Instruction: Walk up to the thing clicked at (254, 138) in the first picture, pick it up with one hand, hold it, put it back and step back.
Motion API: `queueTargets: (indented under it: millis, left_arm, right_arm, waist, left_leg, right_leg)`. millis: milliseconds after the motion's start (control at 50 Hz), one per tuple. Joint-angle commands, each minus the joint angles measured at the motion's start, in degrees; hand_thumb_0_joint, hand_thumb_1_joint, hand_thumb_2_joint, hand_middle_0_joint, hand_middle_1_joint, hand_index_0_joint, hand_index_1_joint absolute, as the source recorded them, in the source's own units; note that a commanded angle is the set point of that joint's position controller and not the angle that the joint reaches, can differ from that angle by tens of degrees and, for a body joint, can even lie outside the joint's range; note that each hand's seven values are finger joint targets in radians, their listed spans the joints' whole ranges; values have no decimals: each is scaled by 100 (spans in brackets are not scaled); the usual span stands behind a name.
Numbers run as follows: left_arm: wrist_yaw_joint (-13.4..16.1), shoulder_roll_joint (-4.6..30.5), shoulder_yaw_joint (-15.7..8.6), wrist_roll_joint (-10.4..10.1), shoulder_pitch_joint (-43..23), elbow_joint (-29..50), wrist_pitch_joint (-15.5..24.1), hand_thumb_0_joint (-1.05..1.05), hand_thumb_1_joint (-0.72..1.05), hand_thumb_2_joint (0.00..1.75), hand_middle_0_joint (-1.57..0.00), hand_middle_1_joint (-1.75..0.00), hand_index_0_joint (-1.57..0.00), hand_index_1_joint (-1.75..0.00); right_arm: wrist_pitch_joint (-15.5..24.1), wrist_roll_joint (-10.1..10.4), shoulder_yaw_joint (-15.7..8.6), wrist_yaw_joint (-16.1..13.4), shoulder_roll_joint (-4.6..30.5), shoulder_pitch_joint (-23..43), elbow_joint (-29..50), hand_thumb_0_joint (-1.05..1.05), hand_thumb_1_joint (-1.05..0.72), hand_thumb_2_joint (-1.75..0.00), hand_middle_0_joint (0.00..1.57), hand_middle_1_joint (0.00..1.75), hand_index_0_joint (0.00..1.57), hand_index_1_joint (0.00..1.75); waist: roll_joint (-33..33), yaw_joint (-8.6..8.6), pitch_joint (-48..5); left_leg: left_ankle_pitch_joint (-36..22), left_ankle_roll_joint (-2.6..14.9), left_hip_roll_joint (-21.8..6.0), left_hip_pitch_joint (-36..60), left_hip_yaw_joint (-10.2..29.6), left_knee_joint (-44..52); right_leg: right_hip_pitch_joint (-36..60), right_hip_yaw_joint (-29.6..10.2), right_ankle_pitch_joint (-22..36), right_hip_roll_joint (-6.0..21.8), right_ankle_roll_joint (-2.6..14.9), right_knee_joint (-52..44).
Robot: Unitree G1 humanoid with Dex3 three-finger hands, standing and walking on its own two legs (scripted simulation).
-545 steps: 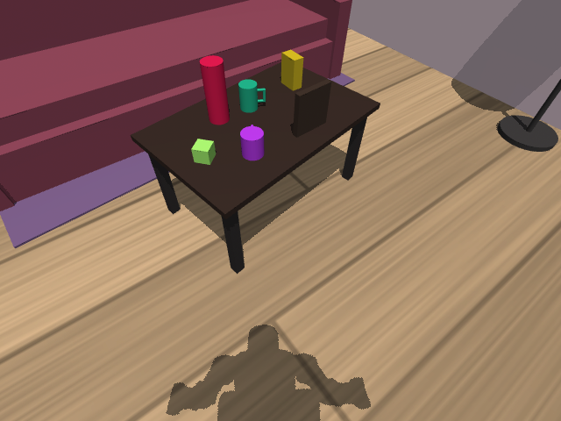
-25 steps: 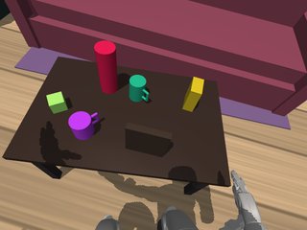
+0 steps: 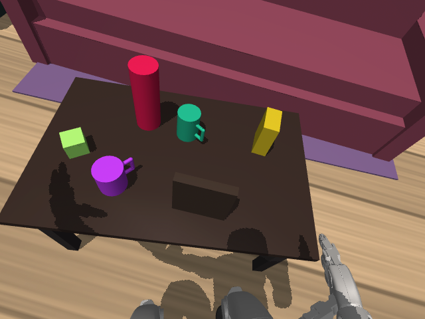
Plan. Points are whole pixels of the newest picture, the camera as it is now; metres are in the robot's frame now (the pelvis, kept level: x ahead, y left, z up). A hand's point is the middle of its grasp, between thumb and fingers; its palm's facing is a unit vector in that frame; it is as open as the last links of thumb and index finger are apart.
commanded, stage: approach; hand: left
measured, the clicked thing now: (116, 173) +0.51 +0.20 -0.22
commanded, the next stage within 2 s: close in in 0.58 s
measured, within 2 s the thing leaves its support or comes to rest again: neither
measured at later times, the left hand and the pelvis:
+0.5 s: hand (48, 182) +0.44 +0.32 -0.12, palm faces +0.21 -0.98 +0.04, open 17.6 cm; pelvis -0.05 +0.00 -0.09, yaw -2 degrees
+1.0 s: hand (92, 189) +0.46 +0.25 -0.22, palm faces +0.17 -0.99 +0.03, open 17.7 cm; pelvis -0.08 -0.01 -0.17, yaw -3 degrees
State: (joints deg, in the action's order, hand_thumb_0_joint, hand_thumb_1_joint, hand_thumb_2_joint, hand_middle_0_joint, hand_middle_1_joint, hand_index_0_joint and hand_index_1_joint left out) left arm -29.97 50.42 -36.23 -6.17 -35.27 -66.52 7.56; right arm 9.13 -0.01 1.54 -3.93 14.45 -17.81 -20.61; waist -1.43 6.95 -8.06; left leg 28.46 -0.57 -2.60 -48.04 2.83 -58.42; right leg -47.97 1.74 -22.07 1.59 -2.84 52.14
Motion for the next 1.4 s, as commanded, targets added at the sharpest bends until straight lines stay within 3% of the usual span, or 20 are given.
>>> queueTargets:
  millis: [0,100,160,220,240,340,420,480,660,740,780,840,920,980,1060,1100,1180,1280,1360,1380]
  left_arm:
    - [-32,1844,-231,-259,-1606,720,614,0,-61,2,-6,-6,-6,-7]
    - [-93,1279,-232,-573,-1596,382,1330,0,-61,5,-5,-8,-6,-8]
    - [-37,1402,-416,-653,-1615,460,1708,0,-61,6,-4,-10,-6,-9]
    - [51,1592,-471,-629,-2023,854,2071,0,-61,6,-5,-10,-6,-10]
    - [118,1618,-603,-575,-1673,396,2124,0,-61,6,-5,-10,-6,-10]
    - [464,2222,-891,-281,-2224,1001,2668,0,-61,7,-6,-10,-6,-10]
    - [605,2126,-763,-76,-2275,618,2849,0,-59,6,-6,-9,-5,-10]
    - [668,2028,-681,-42,-2276,323,2942,0,-61,5,-6,-9,-6,-10]
    - [906,1643,-404,103,-2345,-11,3110,0,-61,5,-4,-8,-6,-7]
    - [1172,1925,-677,147,-2537,395,3207,0,-60,5,-3,-9,-6,-6]
    - [1326,1909,-611,247,-2757,667,3223,0,-60,5,-3,-9,-7,-6]
    - [1443,859,168,337,-2836,623,2923,0,-61,7,-4,-9,-6,-7]
    - [1629,757,310,313,-2836,1148,2661,0,-61,2,-4,-6,-8,-4]
    - [1805,680,375,356,-2875,1337,2620,0,-61,1,-5,-7,-8,-4]
    - [2142,836,70,331,-2835,1224,2594,0,-61,3,-6,-8,-9,-6]
    - [2287,644,96,350,-2900,1175,2607,0,-61,2,-5,-7,-8,-5]
    - [2552,751,109,636,-2994,1218,2699,0,-61,1,-6,-6,-8,-4]
    - [2620,323,256,649,-2925,1064,2702,0,-61,1,-7,-6,-9,-4]
    - [2620,265,281,652,-2983,1251,2702,0,-61,1,-9,-2,-8,-3]
    - [2616,-85,452,643,-2899,960,2668,0,-61,1,-8,-2,-8,-3]
  right_arm:
    - [326,8,-421,-54,915,121,822,0,55,-4,5,5,5,5]
    - [425,-49,-517,57,972,158,1173,0,56,-4,5,5,5,5]
    - [457,-97,-791,85,1294,-102,1591,0,56,-4,5,5,5,5]
    - [429,-161,-802,157,1208,-504,1479,0,55,-4,5,5,5,5]
    - [446,-181,-863,175,1313,-404,1842,0,55,-4,5,5,5,5]
    - [428,-299,-1026,257,1436,-243,2444,0,54,-5,5,5,5,5]
    - [411,-364,-1065,302,1465,-155,2811,0,53,-5,5,5,5,5]
    - [401,-366,-1031,341,1465,-275,3168,0,54,-5,5,5,5,5]
    - [492,-284,-1754,405,1968,-807,4497,0,55,-4,5,5,5,5]
    - [478,-219,-1911,491,2058,-1105,5269,0,56,-4,5,5,5,5]
    - [385,-217,-2051,536,2070,-1172,5294,0,56,-4,5,5,5,5]
    - [219,-151,-1982,569,1870,-1318,5388,0,56,-4,5,5,5,5]
    - [109,-152,-1878,615,1796,-1410,5463,0,56,-4,5,5,5,5]
    - [85,-127,-1814,655,1775,-1479,5672,0,57,-4,5,5,5,5]
    - [-41,-153,-1862,651,1773,-1321,5573,0,56,-4,5,5,5,5]
    - [-99,-180,-1772,679,1681,-1333,5593,0,55,-4,5,5,5,5]
    - [-199,-237,-1772,732,1619,-1395,5679,0,54,-5,5,5,5,5]
    - [-315,-278,-1662,776,1550,-1401,5545,0,53,-5,5,5,5,5]
    - [-384,-280,-1725,787,1620,-1341,5597,0,52,-6,5,5,5,5]
    - [-418,-294,-1749,792,1597,-1386,5467,0,52,-6,5,5,5,5]
  waist:
    - [1035,-6,-1712]
    - [838,267,-1875]
    - [818,423,-2342]
    - [1348,514,-2662]
    - [1059,556,-2668]
    - [1999,563,-3063]
    - [2483,771,-3114]
    - [2466,911,-2980]
    - [2113,1549,-3246]
    - [2207,1571,-3625]
    - [2765,1549,-3660]
    - [2753,1743,-2860]
    - [2807,1670,-2801]
    - [2848,1664,-2851]
    - [2443,1559,-2923]
    - [2363,1574,-2984]
    - [2301,1543,-3191]
    - [2293,1551,-3365]
    - [2362,1475,-3660]
    - [2351,1586,-3506]
  left_leg:
    - [-2460,47,106,1171,-41,565]
    - [-2361,51,92,775,-12,120]
    - [-2347,46,105,736,15,-162]
    - [-2547,3,126,644,39,-546]
    - [-2606,15,118,522,68,-684]
    - [-2312,-75,134,147,128,-1107]
    - [-2094,-167,42,50,262,-1355]
    - [-1499,-110,93,-666,207,-1622]
    - [-950,1,110,-1717,243,-2448]
    - [-746,7,145,-1857,242,-2642]
    - [-836,-70,150,-1469,280,-2586]
    - [-106,-91,153,-1626,280,-2410]
    - [217,-33,184,-1706,150,-2506]
    - [31,-56,172,-1536,203,-2494]
    - [-239,4,213,-1923,208,-2585]
    - [-407,3,206,-1919,229,-2570]
    - [-456,20,206,-2017,174,-2599]
    - [-1000,8,188,-1955,188,-2657]
    - [-1392,-16,168,-1718,188,-2672]
    - [-1417,-22,151,-1705,195,-2696]
  right_leg:
    - [542,129,1355,-188,375,-239]
    - [116,148,1364,-205,370,143]
    - [-108,142,1391,-217,378,361]
    - [-519,109,1492,-188,400,692]
    - [-603,138,1528,-206,388,796]
    - [-1160,115,1199,-176,453,1416]
    - [-1955,207,756,-241,512,1823]
    - [-2097,185,572,-246,524,2090]
    - [-2658,214,430,-296,508,2806]
    - [-2549,179,317,-284,473,3030]
    - [-2898,225,265,-272,510,3165]
    - [-3396,252,-233,-245,512,2980]
    - [-3338,130,-442,-226,448,2850]
    - [-3434,249,-304,-238,469,2983]
    - [-3070,227,-80,-241,444,3024]
    - [-3060,238,15,-248,448,3071]
    - [-2885,173,65,-268,444,3091]
    - [-2800,211,467,-296,453,3149]
    - [-2714,210,716,-304,470,3212]
    - [-2854,217,714,-307,475,3194]
